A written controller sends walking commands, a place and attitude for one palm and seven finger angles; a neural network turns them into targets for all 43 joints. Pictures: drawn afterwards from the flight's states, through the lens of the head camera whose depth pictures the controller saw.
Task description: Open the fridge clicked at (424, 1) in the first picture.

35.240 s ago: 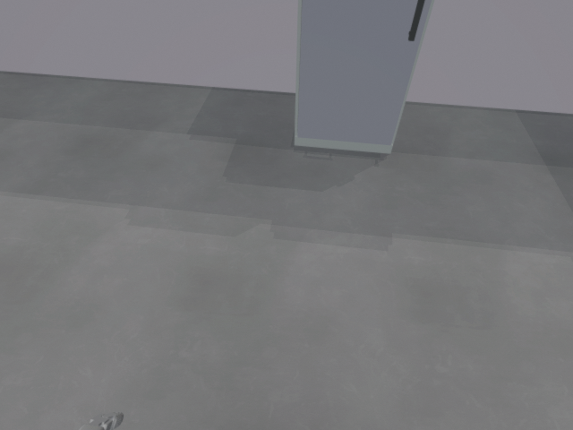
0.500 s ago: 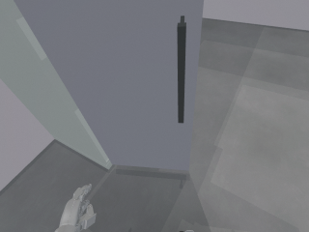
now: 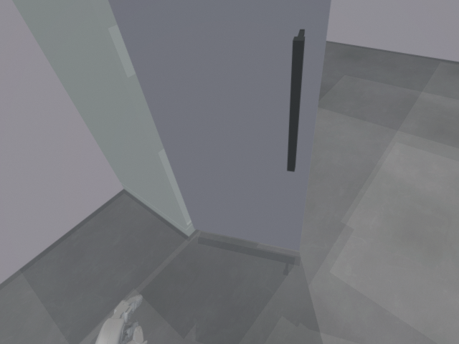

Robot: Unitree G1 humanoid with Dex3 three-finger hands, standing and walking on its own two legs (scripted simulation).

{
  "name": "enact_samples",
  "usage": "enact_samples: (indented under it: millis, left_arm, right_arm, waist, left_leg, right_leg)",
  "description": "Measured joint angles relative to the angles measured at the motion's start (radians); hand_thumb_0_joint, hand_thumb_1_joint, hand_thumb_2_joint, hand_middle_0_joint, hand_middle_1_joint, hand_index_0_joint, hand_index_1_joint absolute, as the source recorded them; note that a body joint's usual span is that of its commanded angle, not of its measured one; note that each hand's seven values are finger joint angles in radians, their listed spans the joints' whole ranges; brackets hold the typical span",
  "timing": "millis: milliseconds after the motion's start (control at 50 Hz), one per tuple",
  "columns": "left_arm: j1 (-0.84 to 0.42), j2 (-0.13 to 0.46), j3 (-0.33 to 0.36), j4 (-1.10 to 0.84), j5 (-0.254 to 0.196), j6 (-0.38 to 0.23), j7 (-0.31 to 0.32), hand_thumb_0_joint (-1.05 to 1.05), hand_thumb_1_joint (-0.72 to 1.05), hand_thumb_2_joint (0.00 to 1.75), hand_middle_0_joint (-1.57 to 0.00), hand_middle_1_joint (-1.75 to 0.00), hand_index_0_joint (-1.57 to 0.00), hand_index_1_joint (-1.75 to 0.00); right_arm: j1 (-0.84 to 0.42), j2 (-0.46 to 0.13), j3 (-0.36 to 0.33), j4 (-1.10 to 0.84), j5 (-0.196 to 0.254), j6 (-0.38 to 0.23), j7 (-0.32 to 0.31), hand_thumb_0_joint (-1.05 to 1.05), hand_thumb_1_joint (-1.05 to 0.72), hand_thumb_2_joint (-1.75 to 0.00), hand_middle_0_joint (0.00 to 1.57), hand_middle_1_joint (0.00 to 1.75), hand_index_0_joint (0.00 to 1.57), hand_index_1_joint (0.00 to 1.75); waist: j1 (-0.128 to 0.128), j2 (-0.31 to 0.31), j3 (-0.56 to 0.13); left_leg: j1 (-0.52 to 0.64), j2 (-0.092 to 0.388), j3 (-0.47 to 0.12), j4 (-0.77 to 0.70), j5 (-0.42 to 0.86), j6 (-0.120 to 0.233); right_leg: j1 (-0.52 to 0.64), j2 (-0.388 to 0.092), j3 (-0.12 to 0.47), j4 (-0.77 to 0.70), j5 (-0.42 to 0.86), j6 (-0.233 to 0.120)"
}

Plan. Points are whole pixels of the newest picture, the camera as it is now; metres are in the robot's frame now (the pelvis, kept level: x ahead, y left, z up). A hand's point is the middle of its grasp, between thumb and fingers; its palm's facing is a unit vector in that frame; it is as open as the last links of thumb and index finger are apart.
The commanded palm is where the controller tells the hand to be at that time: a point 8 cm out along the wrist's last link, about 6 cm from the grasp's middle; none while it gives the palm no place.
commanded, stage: stop stepping back and stand still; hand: right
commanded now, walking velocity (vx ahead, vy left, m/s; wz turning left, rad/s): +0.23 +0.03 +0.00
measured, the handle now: (295, 110) +0.65 -0.10 +0.07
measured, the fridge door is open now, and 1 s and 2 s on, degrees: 68 68 68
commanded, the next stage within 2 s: let the arm hang, fingers relaxed in 1.18 s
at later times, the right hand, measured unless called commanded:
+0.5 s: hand out of the picture +0.12 -0.31 +0.17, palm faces +0.44 +0.75 -0.49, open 7.4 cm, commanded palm +0.07 -0.35 +0.17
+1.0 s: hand out of the picture +0.17 -0.34 +0.15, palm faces +0.47 +0.73 -0.49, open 7.4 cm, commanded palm +0.11 -0.37 +0.17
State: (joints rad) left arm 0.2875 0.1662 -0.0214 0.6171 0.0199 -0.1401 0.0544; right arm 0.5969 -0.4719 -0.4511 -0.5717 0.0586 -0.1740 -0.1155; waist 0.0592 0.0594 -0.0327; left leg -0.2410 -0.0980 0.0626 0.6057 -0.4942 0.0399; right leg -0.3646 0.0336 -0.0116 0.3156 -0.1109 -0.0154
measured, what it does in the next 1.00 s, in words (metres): steps on the spot: left foot, then right foot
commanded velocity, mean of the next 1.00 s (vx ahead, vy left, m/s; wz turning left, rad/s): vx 0.08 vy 0.05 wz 0.00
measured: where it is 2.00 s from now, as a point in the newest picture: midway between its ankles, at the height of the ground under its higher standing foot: outside the picture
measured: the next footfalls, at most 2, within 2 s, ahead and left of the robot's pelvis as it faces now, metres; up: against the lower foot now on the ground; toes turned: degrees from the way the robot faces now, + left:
left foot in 0.04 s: +0.01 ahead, +0.04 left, +0.00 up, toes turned -1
right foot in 0.24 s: +0.02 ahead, -0.19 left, +0.00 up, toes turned -5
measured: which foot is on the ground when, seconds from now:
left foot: up 0.00-0.02, down 0.04-1.00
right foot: down 0.00-0.02, up 0.04-0.22, down 0.24-1.00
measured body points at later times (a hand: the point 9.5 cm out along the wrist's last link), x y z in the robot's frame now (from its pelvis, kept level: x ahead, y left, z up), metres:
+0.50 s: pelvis -0.06 -0.04 -0.02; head -0.07 -0.07 +0.43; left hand +0.08 +0.16 -0.11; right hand +0.09 -0.35 +0.19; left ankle -0.05 +0.06 -0.75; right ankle -0.03 -0.17 -0.73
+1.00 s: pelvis -0.01 -0.06 -0.01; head -0.01 -0.06 +0.44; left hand +0.16 +0.16 -0.10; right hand +0.14 -0.38 +0.18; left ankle -0.03 +0.04 -0.75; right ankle -0.02 -0.18 -0.75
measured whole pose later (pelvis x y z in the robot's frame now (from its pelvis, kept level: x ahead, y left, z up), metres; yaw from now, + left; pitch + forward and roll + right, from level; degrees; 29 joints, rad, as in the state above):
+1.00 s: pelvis -0.01 -0.06 -0.01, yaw -3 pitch +1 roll +0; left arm 0.22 0.21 0.00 0.65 0.00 -0.12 0.07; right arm 0.55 -0.42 -0.43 -0.44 0.04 -0.22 -0.15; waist 0.00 -0.01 -0.01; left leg -0.22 -0.01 0.04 0.54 -0.33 0.02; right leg -0.28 -0.02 -0.03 0.55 -0.28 0.01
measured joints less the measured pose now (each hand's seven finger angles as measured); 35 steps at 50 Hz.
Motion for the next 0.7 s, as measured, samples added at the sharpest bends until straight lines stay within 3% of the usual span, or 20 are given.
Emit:
enact_samples:
  millis: [40,60,100,140,200,240,300,360,440,460,480,500,560,620,640,700]
  left_arm:
    - [0.026,0.014,0.006,-0.022,0.004,0.007,0.0,0.01,0.9,0.9,-0.2,-0.3,-0.21,-0.3]
    - [0.023,0.027,0.012,-0.018,0.005,0.015,0.002,0.01,0.9,0.9,-0.2,-0.3,-0.21,-0.3]
    - [0.002,0.051,0.024,0.027,0.009,0.039,0.005,0.01,0.9,0.9,-0.2,-0.3,-0.21,-0.3]
    - [0.004,0.057,0.031,0.07,0.004,0.053,0.014,0.01,0.9,0.9,-0.2,-0.3,-0.21,-0.3]
    - [0.015,0.062,0.032,0.089,-0.005,0.052,0.034,0.01,0.9,0.9,-0.2,-0.3,-0.21,-0.3]
    - [0.01,0.084,0.031,0.06,-0.006,0.032,0.044,0.01,0.9,0.9,-0.2,-0.3,-0.21,-0.3]
    - [-0.042,0.025,0.03,0.055,-0.007,0.015,0.033,0.01,0.9,0.9,-0.2,-0.3,-0.21,-0.3]
    - [-0.021,-0.036,0.002,0.038,-0.004,-0.001,-0.001,0.01,0.9,0.9,-0.2,-0.3,-0.2,-0.3]
    - [0.037,-0.06,-0.027,0.014,0.005,0.014,-0.011,0.01,0.9,0.9,-0.2,-0.3,-0.21,-0.3]
    - [0.048,-0.061,-0.029,0.002,0.005,0.022,-0.01,0.01,0.9,0.9,-0.2,-0.3,-0.21,-0.3]
    - [0.042,-0.053,-0.027,0.004,0.002,0.029,-0.009,0.01,0.9,0.9,-0.21,-0.3,-0.21,-0.3]
    - [0.023,-0.038,-0.023,0.022,0.001,0.036,-0.008,0.01,0.9,0.9,-0.21,-0.3,-0.21,-0.3]
    - [-0.01,-0.001,-0.007,0.088,-0.004,0.05,0.0,0.01,0.9,0.9,-0.21,-0.3,-0.21,-0.3]
    - [-0.017,0.031,0.003,0.089,-0.006,0.043,0.02,0.01,0.9,0.9,-0.21,-0.3,-0.21,-0.3]
    - [-0.017,0.05,0.009,0.074,-0.007,0.032,0.026,0.01,0.9,0.9,-0.21,-0.3,-0.21,-0.3]
    - [-0.063,0.039,0.024,0.069,-0.009,0.014,0.035,0.01,0.9,0.9,-0.2,-0.3,-0.21,-0.3]
  right_arm:
    - [0.063,-0.028,-0.013,-0.039,-0.007,0.005,-0.003,0.02,-0.89,-0.9,0.21,0.3,0.21,0.3]
    - [0.074,-0.033,-0.017,-0.055,-0.01,0.005,-0.002,0.02,-0.89,-0.9,0.21,0.3,0.21,0.3]
    - [0.049,-0.019,-0.012,-0.053,-0.013,0.001,-0.003,0.02,-0.89,-0.9,0.21,0.3,0.22,0.3]
    - [-0.014,0.007,0.004,0.004,-0.022,-0.008,-0.014,0.02,-0.88,-0.9,0.22,0.3,0.22,0.3]
    - [-0.128,0.071,0.029,0.102,-0.034,0.008,-0.043,0.01,-0.88,-0.9,0.21,0.3,0.22,0.3]
    - [-0.188,0.11,0.044,0.126,-0.033,0.024,-0.058,0.02,-0.89,-0.9,0.21,0.3,0.21,0.3]
    - [-0.205,0.087,0.023,0.137,-0.029,0.022,-0.051,0.02,-0.89,-0.9,0.21,0.3,0.21,0.3]
    - [-0.11,0.052,0.016,0.076,-0.029,0.006,-0.033,0.02,-0.89,-0.9,0.21,0.3,0.21,0.3]
    - [0.005,0.005,0.017,0.002,-0.037,-0.017,-0.023,0.02,-0.89,-0.9,0.21,0.3,0.21,0.3]
    - [0.013,-0.021,0.004,-0.01,-0.038,-0.017,-0.024,0.02,-0.89,-0.9,0.21,0.3,0.21,0.3]
    - [0.001,-0.029,-0.003,-0.009,-0.037,-0.02,-0.024,0.02,-0.89,-0.9,0.21,0.3,0.21,0.3]
    - [-0.021,-0.022,-0.006,0.0,-0.034,-0.02,-0.024,0.02,-0.89,-0.9,0.21,0.3,0.21,0.3]
    - [-0.084,0.029,0.003,0.068,-0.028,-0.022,-0.032,0.01,-0.88,-0.9,0.21,0.3,0.22,0.3]
    - [-0.118,0.089,0.015,0.111,-0.025,-0.004,-0.046,0.01,-0.89,-0.9,0.21,0.3,0.21,0.3]
    - [-0.129,0.106,0.024,0.113,-0.025,0.0,-0.049,0.01,-0.89,-0.9,0.21,0.3,0.21,0.3]
    - [-0.163,0.112,0.034,0.131,-0.026,0.001,-0.047,0.02,-0.89,-0.9,0.21,0.3,0.21,0.3]
  waist:
    - [-0.014,0.026,-0.012]
    - [-0.039,0.032,-0.011]
    - [-0.078,0.023,-0.007]
    - [-0.093,0.021,-0.033]
    - [-0.09,0.022,-0.067]
    - [-0.061,-0.016,-0.065]
    - [-0.015,0.02,-0.011]
    - [0.013,0.021,-0.013]
    - [-0.009,-0.028,-0.035]
    - [-0.017,-0.018,-0.044]
    - [-0.039,-0.019,-0.041]
    - [-0.06,-0.029,-0.024]
    - [-0.088,-0.046,-0.013]
    - [-0.09,-0.041,-0.014]
    - [-0.085,-0.059,-0.012]
    - [-0.072,-0.023,0.029]
  left_leg:
    - [0.058,0.027,0.009,-0.167,-0.005,0.035]
    - [0.041,0.042,-0.001,-0.192,0.075,0.044]
    - [-0.001,0.063,0.008,-0.148,0.234,0.043]
    - [-0.015,0.088,0.027,-0.112,0.221,0.021]
    - [-0.041,0.129,0.053,-0.052,0.147,0.004]
    - [-0.098,0.13,0.064,0.059,0.057,-0.002]
    - [-0.193,0.111,-0.022,0.333,0.005,-0.019]
    - [-0.209,0.084,-0.008,0.373,0.049,-0.018]
    - [-0.06,0.055,0.064,0.064,0.014,0.007]
    - [-0.015,0.061,0.035,-0.027,-0.023,0.04]
    - [-0.021,0.069,0.023,-0.066,0.075,0.053]
    - [-0.035,0.074,0.024,-0.055,0.188,0.048]
    - [-0.033,0.091,0.023,-0.019,0.197,0.008]
    - [-0.03,0.117,0.015,0.017,0.152,-0.02]
    - [-0.039,0.114,0.024,0.047,0.133,-0.029]
    - [-0.064,0.125,-0.027,0.14,0.069,-0.041]
  right_leg:
    - [-0.053,0.03,-0.032,0.081,-0.127,0.027]
    - [-0.114,0.034,-0.034,0.228,-0.176,0.034]
    - [-0.187,0.017,-0.016,0.514,-0.211,0.038]
    - [-0.177,-0.02,-0.014,0.624,-0.234,0.026]
    - [-0.055,-0.079,-0.025,0.514,-0.286,0.001]
    - [0.028,-0.104,0.021,0.335,-0.314,-0.023]
    - [0.011,-0.066,0.012,0.368,-0.196,-0.006]
    - [0.037,-0.068,0.022,0.295,-0.148,0.0]
    - [0.025,-0.099,0.036,0.275,-0.197,0.012]
    - [-0.013,-0.085,0.028,0.329,-0.268,0.008]
    - [-0.062,-0.081,0.02,0.424,-0.305,0.007]
    - [-0.101,-0.082,0.017,0.534,-0.311,0.014]
    - [-0.13,-0.084,0.0,0.653,-0.312,0.013]
    - [-0.031,-0.089,-0.033,0.443,-0.261,0.003]
    - [0.005,-0.095,-0.019,0.355,-0.241,-0.007]
    - [0.012,-0.064,-0.036,0.368,-0.193,0.002]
